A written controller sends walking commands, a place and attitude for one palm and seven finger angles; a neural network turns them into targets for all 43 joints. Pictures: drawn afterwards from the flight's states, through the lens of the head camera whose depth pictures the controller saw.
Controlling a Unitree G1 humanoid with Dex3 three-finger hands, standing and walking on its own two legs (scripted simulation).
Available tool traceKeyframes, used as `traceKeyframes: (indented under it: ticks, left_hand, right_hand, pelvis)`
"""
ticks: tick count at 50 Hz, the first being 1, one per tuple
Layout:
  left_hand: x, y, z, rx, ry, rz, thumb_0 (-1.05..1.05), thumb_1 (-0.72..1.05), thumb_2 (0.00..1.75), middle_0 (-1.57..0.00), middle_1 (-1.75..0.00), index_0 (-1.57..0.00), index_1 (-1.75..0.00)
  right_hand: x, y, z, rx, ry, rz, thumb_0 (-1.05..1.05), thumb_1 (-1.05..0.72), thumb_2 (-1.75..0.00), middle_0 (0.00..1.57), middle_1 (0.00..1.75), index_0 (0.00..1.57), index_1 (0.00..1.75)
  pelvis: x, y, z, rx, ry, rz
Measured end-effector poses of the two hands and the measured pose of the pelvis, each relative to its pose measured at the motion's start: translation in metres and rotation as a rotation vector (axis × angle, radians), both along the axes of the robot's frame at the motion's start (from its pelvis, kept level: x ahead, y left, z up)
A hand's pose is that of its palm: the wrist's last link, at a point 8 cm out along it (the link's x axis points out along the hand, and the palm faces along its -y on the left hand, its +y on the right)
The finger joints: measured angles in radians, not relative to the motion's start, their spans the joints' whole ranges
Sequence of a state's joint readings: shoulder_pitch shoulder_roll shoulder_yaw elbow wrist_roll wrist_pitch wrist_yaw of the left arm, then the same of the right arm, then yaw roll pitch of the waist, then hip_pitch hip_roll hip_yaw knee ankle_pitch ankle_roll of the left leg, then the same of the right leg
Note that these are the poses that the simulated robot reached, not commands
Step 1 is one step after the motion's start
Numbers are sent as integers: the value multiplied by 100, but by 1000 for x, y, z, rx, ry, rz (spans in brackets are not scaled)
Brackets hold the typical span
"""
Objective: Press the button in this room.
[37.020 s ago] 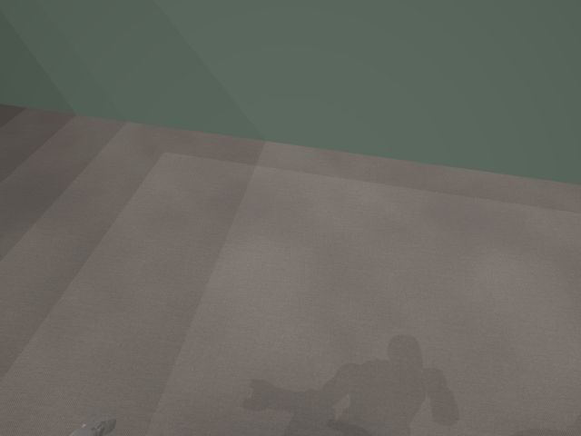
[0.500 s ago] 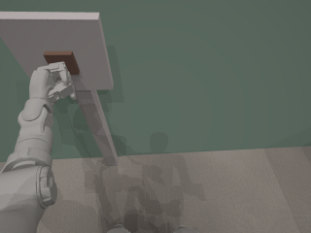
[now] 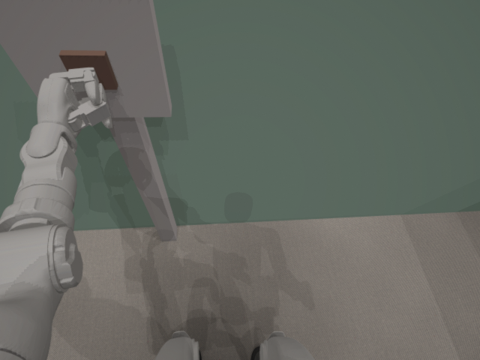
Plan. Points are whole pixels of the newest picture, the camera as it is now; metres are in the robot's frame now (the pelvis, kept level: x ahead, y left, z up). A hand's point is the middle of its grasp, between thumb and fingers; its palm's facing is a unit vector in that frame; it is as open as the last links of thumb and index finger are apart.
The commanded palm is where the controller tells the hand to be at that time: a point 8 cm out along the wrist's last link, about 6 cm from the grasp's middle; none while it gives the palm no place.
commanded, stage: pull the fist back off the button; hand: left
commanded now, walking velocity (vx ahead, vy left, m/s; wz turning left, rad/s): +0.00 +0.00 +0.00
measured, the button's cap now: (91, 66) +0.55 +0.22 +0.15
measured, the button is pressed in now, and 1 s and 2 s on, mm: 13 0 0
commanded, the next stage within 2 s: draw the hand back to the body in 1.02 s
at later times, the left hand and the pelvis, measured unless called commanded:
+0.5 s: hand (103, 117) +0.48 +0.20 +0.11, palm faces +0.03 -1.00 +0.00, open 2.6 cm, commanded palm +0.44 +0.25 +0.12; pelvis +0.01 +0.00 +0.01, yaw -2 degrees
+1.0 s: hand (91, 158) +0.40 +0.20 +0.11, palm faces +0.04 -1.00 +0.00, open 3.1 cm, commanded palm +0.38 +0.25 +0.12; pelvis +0.05 +0.00 +0.02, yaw +0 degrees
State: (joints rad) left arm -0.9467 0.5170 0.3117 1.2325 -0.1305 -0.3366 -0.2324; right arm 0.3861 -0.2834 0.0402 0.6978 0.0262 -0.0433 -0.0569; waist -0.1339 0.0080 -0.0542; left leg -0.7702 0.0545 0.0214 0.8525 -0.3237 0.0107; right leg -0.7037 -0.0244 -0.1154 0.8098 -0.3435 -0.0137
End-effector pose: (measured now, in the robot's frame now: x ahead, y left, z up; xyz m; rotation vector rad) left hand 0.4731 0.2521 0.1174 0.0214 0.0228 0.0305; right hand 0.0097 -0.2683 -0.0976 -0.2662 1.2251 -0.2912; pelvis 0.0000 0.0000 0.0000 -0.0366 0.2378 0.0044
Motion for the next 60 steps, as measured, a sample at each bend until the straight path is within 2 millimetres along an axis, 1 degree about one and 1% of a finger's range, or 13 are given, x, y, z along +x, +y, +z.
traceKeyframes:
  ticks: [5,10,14,19,25,32,41,48,51,54,57,60]
  left_hand:
    - [0,0,0,3,-1,0,-3,74,96,-130,-150,-138,-150]
    - [0,0,-1,-9,-2,-9,-3,75,96,-130,-150,-137,-150]
    - [-2,1,-2,-11,-7,-14,-3,75,95,-130,-150,-137,-150]
    - [-10,0,-4,-20,-20,-12,-5,76,94,-130,-150,-135,-150]
    - [-20,-2,-7,-25,-21,0,-6,80,92,-130,-150,-132,-150]
    - [-34,-3,-9,-24,-31,2,-1,86,91,-130,-150,-131,-150]
    - [-67,6,-10,-19,-38,12,1,89,90,-130,-150,-130,-150]
    - [-92,4,-12,-19,-28,11,1,90,90,-130,-150,-130,-150]
    - [-96,1,-11,-17,-26,9,1,90,90,-130,-150,-130,-150]
    - [-95,-2,-10,-17,-26,8,2,90,90,-130,-150,-130,-150]
    - [-93,-4,-6,-15,-33,5,2,90,90,-130,-150,-130,-150]
    - [-95,-6,0,-9,-43,-2,2,90,90,-130,-150,-130,-150]
  right_hand:
    - [-5,-2,1,-6,-2,0,1,-90,-90,20,30,21,30]
    - [-5,-2,2,-7,-12,-5,1,-90,-90,20,30,20,30]
    - [0,0,2,-2,-24,-8,1,-90,-90,20,30,20,30]
    - [11,3,2,16,-47,-13,1,-90,-90,20,30,20,30]
    - [38,9,4,40,-100,-10,1,-90,-90,20,30,20,30]
    - [79,15,12,61,-194,-2,1,-90,-90,20,30,20,30]
    - [135,17,24,71,-301,52,1,-90,-90,20,30,20,30]
    - [173,20,31,76,-372,108,1,-90,-90,20,30,20,30]
    - [183,22,33,77,-394,130,1,-91,-90,20,30,20,30]
    - [189,24,34,80,-406,144,1,-90,-90,20,30,20,30]
    - [188,24,34,86,-411,146,1,-90,-90,20,30,20,30]
    - [184,23,34,96,-414,133,1,-90,-90,20,30,20,30]
  pelvis:
    - [-3,0,-1,-1,2,-2]
    - [-3,0,-1,-1,1,-7]
    - [-1,0,-1,-1,1,-12]
    - [5,2,2,3,-10,-22]
    - [14,3,6,7,-32,-30]
    - [29,4,13,13,-59,-44]
    - [47,4,19,16,-90,-36]
    - [53,2,20,19,-108,-17]
    - [53,1,20,20,-115,-9]
    - [51,-1,20,21,-120,-4]
    - [50,-3,20,23,-122,-5]
    - [49,-4,21,24,-127,-12]
